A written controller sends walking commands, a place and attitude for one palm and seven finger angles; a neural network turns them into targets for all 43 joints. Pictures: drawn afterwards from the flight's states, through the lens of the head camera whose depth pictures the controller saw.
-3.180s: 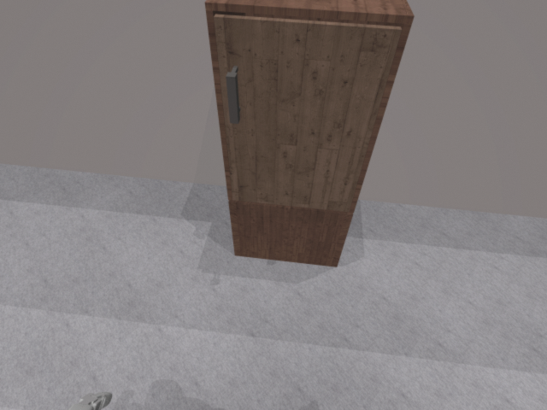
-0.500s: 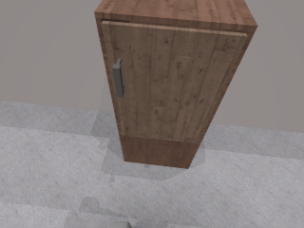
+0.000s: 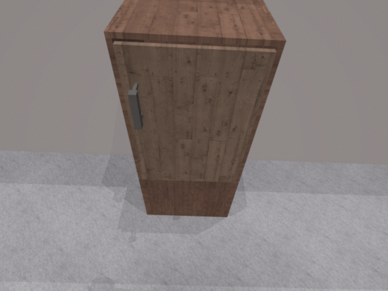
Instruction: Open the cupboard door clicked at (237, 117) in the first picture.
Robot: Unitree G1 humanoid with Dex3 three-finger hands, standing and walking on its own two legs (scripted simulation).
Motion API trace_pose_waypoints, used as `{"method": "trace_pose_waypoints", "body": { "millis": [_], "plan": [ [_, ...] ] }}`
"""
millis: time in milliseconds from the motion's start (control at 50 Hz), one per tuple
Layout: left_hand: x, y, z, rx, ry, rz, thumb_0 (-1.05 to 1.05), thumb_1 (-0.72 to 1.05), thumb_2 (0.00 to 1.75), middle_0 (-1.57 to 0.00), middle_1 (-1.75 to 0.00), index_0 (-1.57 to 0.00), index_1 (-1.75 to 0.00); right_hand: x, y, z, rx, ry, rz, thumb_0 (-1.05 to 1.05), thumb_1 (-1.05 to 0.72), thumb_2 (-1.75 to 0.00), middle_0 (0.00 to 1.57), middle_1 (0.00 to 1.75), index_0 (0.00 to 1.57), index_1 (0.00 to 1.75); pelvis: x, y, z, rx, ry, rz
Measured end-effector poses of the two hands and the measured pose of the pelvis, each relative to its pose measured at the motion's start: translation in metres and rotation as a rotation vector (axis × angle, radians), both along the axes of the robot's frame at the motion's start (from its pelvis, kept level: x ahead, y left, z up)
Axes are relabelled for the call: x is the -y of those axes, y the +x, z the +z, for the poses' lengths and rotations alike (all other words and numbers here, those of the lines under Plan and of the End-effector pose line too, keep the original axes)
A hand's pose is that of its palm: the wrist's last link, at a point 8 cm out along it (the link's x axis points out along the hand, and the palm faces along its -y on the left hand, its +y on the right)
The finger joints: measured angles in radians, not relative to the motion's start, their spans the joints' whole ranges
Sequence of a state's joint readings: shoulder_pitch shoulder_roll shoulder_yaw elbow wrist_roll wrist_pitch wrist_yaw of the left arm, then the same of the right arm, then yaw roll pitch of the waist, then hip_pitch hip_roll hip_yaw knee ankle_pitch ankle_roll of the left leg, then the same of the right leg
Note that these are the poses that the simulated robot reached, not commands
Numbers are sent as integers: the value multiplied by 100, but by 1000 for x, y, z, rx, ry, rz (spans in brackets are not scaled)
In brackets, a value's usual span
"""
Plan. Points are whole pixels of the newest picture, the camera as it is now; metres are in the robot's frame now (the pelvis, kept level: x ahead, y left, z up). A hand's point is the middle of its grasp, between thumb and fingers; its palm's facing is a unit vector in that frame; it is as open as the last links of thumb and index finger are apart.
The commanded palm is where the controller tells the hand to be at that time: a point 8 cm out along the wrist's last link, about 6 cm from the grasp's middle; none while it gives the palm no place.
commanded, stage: come to a stop and stand still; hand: left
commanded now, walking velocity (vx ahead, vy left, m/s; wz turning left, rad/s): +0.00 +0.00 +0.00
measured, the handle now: (137, 106) +0.59 +0.18 +0.04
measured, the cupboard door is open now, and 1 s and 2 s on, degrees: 0 0 0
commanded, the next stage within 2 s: look again from close up in 0.58 s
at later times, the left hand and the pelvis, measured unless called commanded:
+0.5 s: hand out of the picture -0.05 +0.09 -0.18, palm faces +0.09 -0.99 -0.12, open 7.3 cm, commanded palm none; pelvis +0.00 -0.04 +0.00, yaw +1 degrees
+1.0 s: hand out of the picture +0.01 +0.19 -0.18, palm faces +0.05 -0.97 -0.22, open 7.3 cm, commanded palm none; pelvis -0.01 +0.00 -0.01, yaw +1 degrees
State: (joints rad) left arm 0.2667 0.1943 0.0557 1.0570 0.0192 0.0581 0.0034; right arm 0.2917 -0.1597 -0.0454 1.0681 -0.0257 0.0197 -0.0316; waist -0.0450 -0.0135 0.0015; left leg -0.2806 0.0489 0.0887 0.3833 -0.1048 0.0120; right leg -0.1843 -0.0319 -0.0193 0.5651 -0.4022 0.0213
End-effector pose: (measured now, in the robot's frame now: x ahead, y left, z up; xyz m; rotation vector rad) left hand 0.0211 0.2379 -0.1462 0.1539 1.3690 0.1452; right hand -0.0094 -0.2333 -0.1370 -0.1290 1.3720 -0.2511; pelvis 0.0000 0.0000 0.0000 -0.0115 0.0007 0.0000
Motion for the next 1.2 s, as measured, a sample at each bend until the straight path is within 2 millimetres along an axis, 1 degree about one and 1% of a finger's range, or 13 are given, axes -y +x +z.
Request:
{"method": "trace_pose_waypoints", "body": {
  "millis": [60, 120, 180, 260, 380, 520, 700, 760, 820, 940, 1020, 1100, 1200],
  "plan": [
    [19, -4, 3, 39, 22, 0, 0, 91, 89, -20, -30, -20, -30, 12, -26, -15, -51, 39, -19, 0, -90, -90, 20, 30, 20, 30, 14, -7, -5, 18, 23, 6],
    [36, -14, 10, 47, 29, 20, 0, 92, 89, -20, -30, -20, -30, 17, -42, -19, -98, 75, -12, 0, -91, -90, 20, 30, 20, 30, 24, -7, -1, 24, 25, 12],
    [49, -24, 10, 30, 23, 31, 0, 92, 89, -20, -30, -20, -30, 19, -48, -19, -113, 94, -7, 0, -91, -90, 19, 30, 19, 30, 33, -7, 0, 23, 25, 5],
    [64, -40, 0, -20, -5, 48, 1, 93, 89, -20, -30, -20, -30, 17, -52, -24, -129, 98, 7, 0, -91, -90, 19, 30, 19, 30, 38, -6, -6, 16, -6, 24],
    [85, -63, -5, -97, -58, 87, 1, 93, 89, -20, -30, -20, -30, 9, -44, -17, -155, 105, 38, 0, -91, -90, 19, 30, 19, 30, 44, -7, -4, 14, 8, 25],
    [95, -75, -6, -130, -84, 104, 0, 91, 89, -20, -30, -20, -30, 10, -15, -16, -96, 90, 55, 0, -91, -90, 19, 30, 20, 30, 43, -3, -3, 20, 10, 22],
    [81, -65, -6, -87, -59, 99, 0, 91, 89, -20, -30, -20, -30, 20, 10, -14, -37, 45, 85, 1, -92, -90, 19, 30, 20, 30, 35, -1, -3, 25, 6, 25],
    [69, -61, -6, -57, -41, 66, 0, 91, 89, -20, -30, -20, -30, 20, 18, -15, 1, 36, 91, 2, -93, -90, 19, 30, 20, 30, 27, -5, -6, 14, -16, 18],
    [52, -54, -10, -45, -29, 47, 0, 91, 89, -20, -30, -20, -30, 13, 25, -16, 43, 30, 97, 1, -93, -90, 19, 30, 19, 30, 17, -7, -10, 13, -18, 26],
    [16, -32, -9, 13, 11, 39, 0, 91, 89, -20, -30, -20, -30, -4, 26, -16, 61, 26, 117, 1, -94, -90, 19, 30, 20, 30, 1, -5, -11, 16, -1, 20],
    [0, -20, -6, 37, 29, 24, 0, 91, 89, -20, -30, -20, -30, -11, 25, -14, 56, 29, 119, 1, -94, -90, 20, 30, 20, 30, -5, -5, -11, 12, 7, 16],
    [-8, -14, -4, 39, 36, 10, 0, 91, 89, -20, -30, -20, -30, -15, 23, -13, 49, 32, 121, 1, -94, -90, 20, 30, 20, 30, -9, -4, -9, 5, 14, 13],
    [-10, -13, -2, 22, 32, 2, 0, 91, 89, -20, -30, -20, -30, -17, 23, -12, 37, 35, 121, 1, -93, -90, 20, 30, 20, 30, -10, -3, -8, -3, 17, 10]
  ]
}}
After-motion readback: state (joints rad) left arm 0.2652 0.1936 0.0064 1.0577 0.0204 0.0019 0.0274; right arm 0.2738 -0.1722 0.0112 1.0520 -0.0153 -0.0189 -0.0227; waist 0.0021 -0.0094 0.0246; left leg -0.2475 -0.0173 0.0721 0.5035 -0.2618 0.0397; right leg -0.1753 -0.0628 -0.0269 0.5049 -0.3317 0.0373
